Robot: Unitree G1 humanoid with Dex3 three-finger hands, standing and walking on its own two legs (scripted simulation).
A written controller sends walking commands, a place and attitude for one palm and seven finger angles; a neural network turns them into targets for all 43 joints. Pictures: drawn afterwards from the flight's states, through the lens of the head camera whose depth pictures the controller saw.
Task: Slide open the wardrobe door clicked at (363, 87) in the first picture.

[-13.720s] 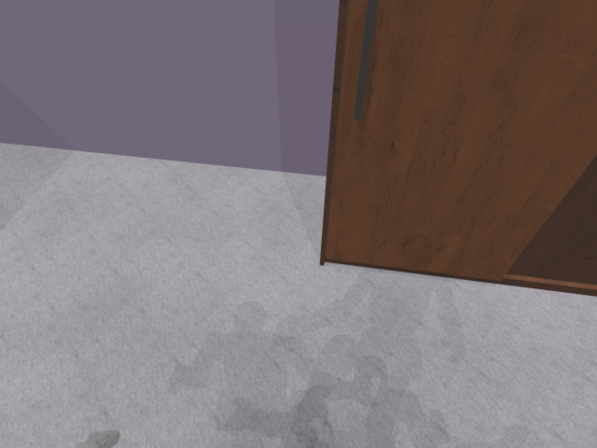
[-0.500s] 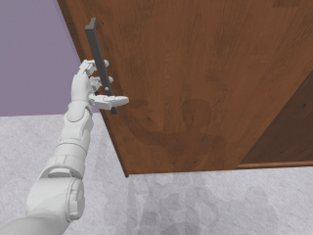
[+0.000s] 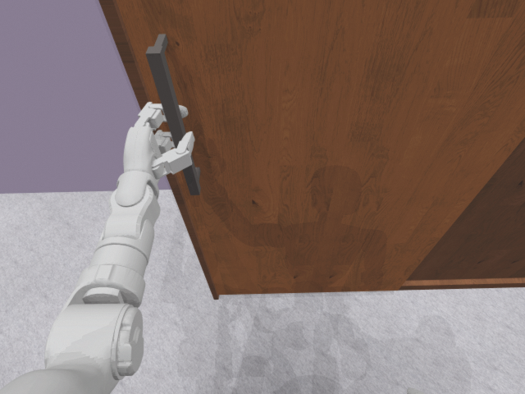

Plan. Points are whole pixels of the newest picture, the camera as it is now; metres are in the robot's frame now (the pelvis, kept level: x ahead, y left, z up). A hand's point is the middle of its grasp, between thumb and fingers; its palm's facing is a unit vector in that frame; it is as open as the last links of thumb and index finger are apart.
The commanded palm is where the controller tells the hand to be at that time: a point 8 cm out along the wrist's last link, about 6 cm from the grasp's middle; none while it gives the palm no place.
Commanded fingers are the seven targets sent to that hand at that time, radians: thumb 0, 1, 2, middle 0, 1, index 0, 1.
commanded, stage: grip the handle and tug to test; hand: left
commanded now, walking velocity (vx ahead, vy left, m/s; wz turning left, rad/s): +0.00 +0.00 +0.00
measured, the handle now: (181, 128) +0.51 +0.15 +0.13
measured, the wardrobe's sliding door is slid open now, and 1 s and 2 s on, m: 0.00 0.00 0.00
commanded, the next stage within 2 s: tug the door sideways, standing still in 0.66 s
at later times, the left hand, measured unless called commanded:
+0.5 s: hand (184, 152) +0.44 +0.13 +0.13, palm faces +0.05 -1.00 +0.00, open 6.6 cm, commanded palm +0.40 +0.17 +0.13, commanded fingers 0.00 0.90 0.90 -0.45 -1.40 -0.45 -1.40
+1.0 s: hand (184, 151) +0.45 +0.13 +0.13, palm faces +0.06 -1.00 -0.01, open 6.6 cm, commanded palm +0.42 +0.15 +0.13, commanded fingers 0.00 0.90 0.90 -0.45 -1.40 -0.45 -1.40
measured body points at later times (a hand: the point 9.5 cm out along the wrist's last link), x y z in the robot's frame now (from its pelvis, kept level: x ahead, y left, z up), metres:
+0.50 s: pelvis +0.00 +0.00 +0.00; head +0.04 -0.01 +0.45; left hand +0.44 +0.19 +0.13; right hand +0.08 -0.25 -0.12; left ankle -0.03 +0.12 -0.73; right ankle +0.01 -0.12 -0.73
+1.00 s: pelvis +0.02 +0.01 +0.00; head +0.06 +0.00 +0.45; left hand +0.44 +0.19 +0.13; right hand +0.14 -0.24 -0.11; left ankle -0.03 +0.12 -0.73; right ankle +0.01 -0.12 -0.73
